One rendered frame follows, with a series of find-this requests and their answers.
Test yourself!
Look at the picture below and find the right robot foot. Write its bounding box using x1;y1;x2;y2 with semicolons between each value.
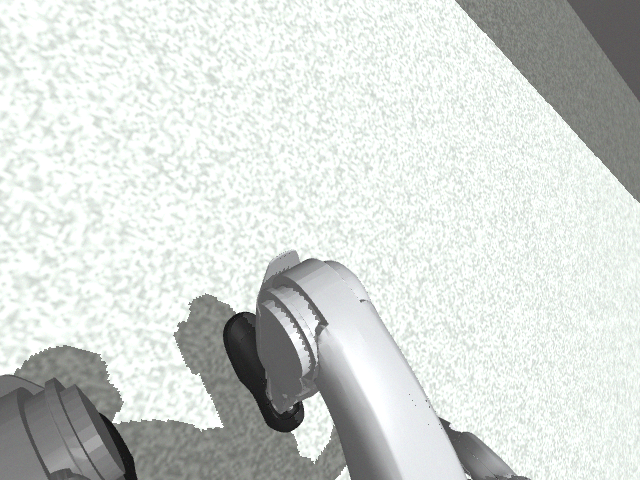
223;312;304;433

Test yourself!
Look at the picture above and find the right robot hand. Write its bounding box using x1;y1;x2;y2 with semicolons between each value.
438;417;517;480

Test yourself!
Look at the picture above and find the left robot foot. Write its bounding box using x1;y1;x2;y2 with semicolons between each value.
98;412;138;480

